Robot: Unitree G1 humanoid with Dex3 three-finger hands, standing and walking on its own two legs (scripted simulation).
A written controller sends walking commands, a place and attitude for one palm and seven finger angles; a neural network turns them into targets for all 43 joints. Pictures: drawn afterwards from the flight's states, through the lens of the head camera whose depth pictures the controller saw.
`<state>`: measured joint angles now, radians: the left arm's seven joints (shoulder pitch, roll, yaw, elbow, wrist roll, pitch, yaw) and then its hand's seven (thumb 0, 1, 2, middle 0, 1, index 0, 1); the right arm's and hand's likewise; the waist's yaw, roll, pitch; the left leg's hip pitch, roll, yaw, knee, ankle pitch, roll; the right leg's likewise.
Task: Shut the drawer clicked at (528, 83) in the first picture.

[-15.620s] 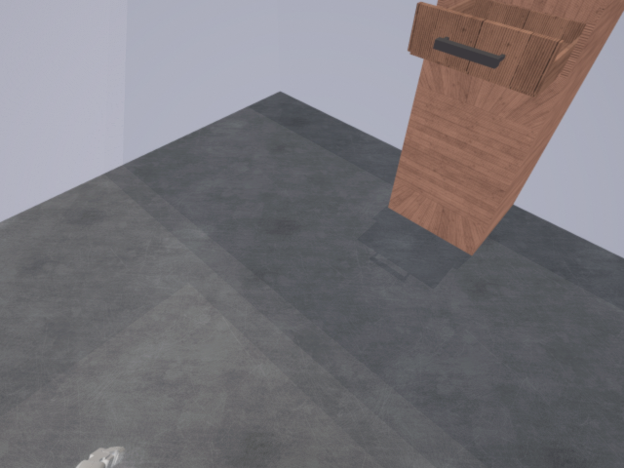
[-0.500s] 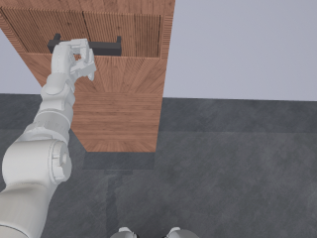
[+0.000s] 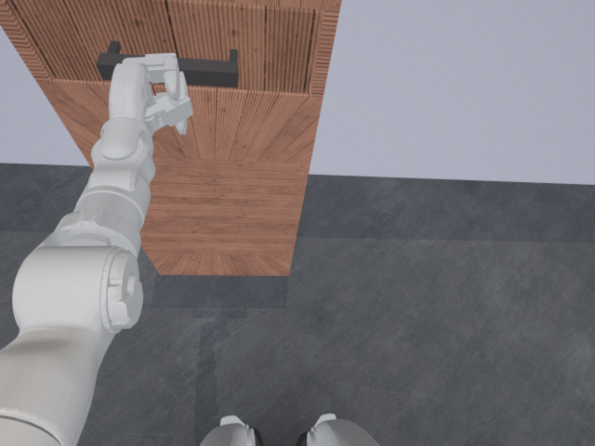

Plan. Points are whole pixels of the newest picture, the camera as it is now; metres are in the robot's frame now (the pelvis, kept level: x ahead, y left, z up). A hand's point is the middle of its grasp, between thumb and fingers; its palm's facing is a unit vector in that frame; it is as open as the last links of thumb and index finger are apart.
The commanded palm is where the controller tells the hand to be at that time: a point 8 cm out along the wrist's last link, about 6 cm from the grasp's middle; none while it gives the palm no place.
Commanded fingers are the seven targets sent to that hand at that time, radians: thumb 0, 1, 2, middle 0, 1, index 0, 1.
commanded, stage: pull the fist back off the drawer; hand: left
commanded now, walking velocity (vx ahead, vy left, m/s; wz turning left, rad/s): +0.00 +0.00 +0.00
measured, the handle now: (173, 61) +0.61 +0.11 +0.13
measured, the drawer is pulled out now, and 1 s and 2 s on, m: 0.00 0.00 0.00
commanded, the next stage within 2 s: draw the hand back to the body in 0.36 s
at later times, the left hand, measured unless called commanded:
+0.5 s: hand (185, 116) +0.51 +0.09 +0.12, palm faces -0.05 -1.00 +0.00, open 3.2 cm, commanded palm +0.47 +0.15 +0.13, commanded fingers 0.00 0.90 0.90 -1.40 -1.60 -1.40 -1.60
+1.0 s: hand (118, 202) +0.36 +0.14 +0.16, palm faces -0.04 -1.00 -0.06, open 3.2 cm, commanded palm +0.33 +0.19 +0.17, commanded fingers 0.00 0.90 0.90 -1.40 -1.60 -1.40 -1.60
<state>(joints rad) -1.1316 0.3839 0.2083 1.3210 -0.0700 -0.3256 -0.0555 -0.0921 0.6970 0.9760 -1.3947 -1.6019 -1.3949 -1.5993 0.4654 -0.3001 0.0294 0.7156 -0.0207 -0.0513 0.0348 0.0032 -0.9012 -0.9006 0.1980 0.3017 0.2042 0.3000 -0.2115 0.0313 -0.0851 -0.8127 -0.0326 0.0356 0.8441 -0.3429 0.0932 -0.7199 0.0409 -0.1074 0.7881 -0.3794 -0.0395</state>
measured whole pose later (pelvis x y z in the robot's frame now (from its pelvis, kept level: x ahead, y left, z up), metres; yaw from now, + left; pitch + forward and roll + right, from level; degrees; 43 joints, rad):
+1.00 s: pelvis +0.03 -0.03 +0.03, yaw -1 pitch +2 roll +0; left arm -0.17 0.28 0.17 0.27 -0.25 -0.07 -0.21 0.01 0.90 0.90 -1.40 -1.60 -1.40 -1.60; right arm 0.22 -0.29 0.03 0.55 0.08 -0.03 -0.04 0.01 -0.90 -0.90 0.20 0.30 0.20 0.30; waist 0.00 0.05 -0.08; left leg -0.32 -0.03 0.05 0.58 -0.31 0.05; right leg -0.25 0.06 -0.07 0.55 -0.34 -0.07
